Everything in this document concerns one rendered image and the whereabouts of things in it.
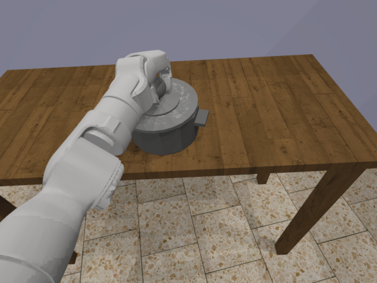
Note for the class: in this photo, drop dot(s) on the lid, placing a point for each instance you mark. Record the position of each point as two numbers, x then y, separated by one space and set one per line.
177 107

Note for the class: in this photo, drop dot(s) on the table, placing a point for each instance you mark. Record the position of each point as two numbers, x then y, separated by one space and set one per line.
277 114

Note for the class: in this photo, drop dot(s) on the robot left hand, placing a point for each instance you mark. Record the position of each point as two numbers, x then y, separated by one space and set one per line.
163 67

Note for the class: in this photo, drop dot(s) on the pot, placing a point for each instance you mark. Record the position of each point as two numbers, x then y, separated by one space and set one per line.
172 141

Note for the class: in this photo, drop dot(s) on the left robot upper arm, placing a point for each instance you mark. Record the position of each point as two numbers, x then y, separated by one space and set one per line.
38 238

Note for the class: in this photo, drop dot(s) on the left robot forearm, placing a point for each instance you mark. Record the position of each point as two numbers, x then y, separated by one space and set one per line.
110 124

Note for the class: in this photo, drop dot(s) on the knob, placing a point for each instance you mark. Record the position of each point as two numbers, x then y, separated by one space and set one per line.
160 86

